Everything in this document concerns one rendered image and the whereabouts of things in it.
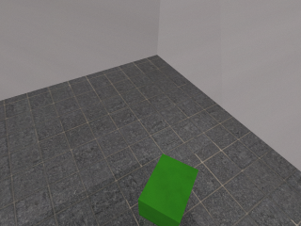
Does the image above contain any carton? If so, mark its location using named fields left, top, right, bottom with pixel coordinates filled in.
left=138, top=154, right=198, bottom=226

